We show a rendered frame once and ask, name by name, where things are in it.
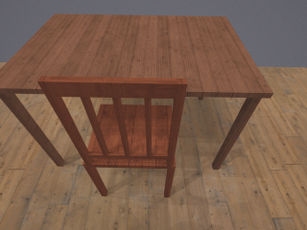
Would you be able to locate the chair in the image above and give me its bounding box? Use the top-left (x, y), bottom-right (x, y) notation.
top-left (37, 76), bottom-right (188, 197)

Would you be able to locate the table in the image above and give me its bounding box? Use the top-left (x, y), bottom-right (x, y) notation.
top-left (0, 13), bottom-right (273, 170)

